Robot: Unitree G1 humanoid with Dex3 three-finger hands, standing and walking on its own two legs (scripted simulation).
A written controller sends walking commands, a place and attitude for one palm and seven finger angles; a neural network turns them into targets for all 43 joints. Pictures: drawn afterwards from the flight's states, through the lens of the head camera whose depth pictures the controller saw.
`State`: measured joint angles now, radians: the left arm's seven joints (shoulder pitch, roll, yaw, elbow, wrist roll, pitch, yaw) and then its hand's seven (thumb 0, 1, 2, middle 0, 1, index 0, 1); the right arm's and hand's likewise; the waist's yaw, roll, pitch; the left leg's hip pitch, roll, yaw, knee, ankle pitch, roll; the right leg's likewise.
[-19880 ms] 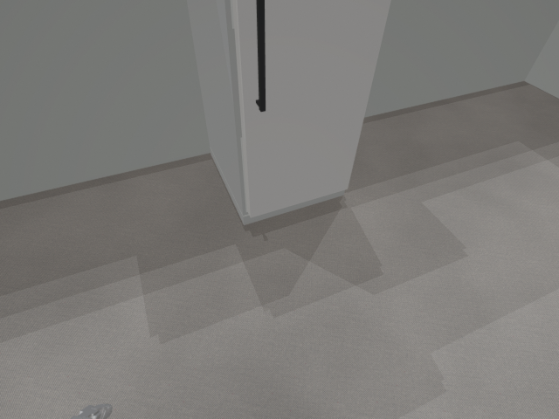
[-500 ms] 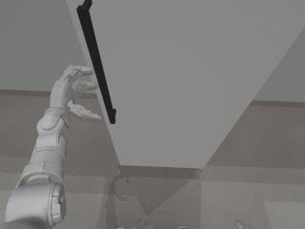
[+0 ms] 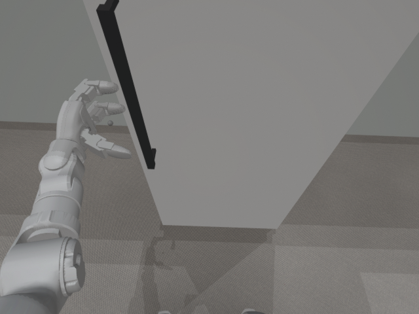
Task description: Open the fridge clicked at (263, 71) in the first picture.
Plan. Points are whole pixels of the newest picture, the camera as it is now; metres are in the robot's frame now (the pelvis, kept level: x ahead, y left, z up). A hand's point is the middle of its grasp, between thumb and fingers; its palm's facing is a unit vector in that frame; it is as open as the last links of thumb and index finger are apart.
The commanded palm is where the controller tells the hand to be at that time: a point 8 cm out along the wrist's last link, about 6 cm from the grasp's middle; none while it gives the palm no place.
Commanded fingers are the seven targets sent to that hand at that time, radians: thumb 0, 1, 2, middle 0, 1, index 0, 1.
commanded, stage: feel for the door with the fingertips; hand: left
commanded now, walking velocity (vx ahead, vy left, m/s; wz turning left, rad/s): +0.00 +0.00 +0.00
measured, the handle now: (137, 105) +0.49 +0.14 +0.11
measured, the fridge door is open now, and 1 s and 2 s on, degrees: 0 0 0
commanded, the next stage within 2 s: slide the fingers in behind the handle in 0.08 s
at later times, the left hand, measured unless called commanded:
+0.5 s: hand (112, 123) +0.45 +0.18 +0.10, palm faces -0.05 -1.00 -0.01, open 13.8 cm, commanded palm +0.42 +0.22 +0.10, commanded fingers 0.00 -0.50 0.30 -0.30 -1.20 -0.30 -1.20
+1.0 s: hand (126, 125) +0.44 +0.15 +0.10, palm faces -0.05 -1.00 -0.01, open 14.0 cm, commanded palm +0.42 +0.20 +0.10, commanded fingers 0.00 -0.50 0.30 -0.30 -1.20 -0.30 -1.20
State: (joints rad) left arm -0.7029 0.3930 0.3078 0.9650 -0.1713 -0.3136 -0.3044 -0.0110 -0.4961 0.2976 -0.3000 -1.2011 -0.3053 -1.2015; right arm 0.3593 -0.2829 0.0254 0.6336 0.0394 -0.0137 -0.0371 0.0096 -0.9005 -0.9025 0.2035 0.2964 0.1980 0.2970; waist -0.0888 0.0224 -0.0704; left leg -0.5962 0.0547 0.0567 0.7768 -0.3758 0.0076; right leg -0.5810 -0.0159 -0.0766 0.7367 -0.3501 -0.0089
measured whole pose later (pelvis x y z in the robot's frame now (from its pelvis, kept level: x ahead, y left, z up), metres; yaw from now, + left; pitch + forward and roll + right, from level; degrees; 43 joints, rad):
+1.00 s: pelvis +0.00 +0.00 +0.00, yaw +0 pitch +11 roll -1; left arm -0.69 0.31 0.25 0.93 -0.16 -0.31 -0.22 -0.01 -0.50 0.30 -0.30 -1.20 -0.30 -1.20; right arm 0.34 -0.26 0.03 0.63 0.04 -0.02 -0.02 0.01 -0.90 -0.90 0.20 0.30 0.20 0.30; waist -0.08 0.03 -0.08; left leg -0.59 0.05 0.06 0.78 -0.38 0.01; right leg -0.58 -0.02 -0.07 0.74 -0.35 -0.01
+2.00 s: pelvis -0.01 +0.00 +0.00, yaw +0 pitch +10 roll -1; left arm -0.71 0.26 0.22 0.94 -0.14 -0.32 -0.15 -0.01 -0.50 0.30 -0.30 -1.20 -0.30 -1.20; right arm 0.34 -0.26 0.02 0.65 0.03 -0.03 -0.01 0.01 -0.90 -0.90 0.20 0.30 0.20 0.30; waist -0.08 0.02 -0.07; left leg -0.58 0.05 0.06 0.77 -0.37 0.01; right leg -0.58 -0.02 -0.06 0.74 -0.34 -0.01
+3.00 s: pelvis +0.00 -0.01 +0.00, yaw +0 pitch +10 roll -1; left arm -0.69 0.25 0.21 0.91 -0.13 -0.32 -0.16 0.01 0.76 0.84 -0.45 -1.40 -0.43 -1.40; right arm 0.32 -0.26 0.02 0.63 0.03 -0.02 -0.02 0.01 -0.90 -0.90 0.20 0.30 0.20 0.30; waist -0.08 0.03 -0.06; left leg -0.56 0.05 0.06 0.76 -0.36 0.00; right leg -0.56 -0.01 -0.07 0.74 -0.35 -0.02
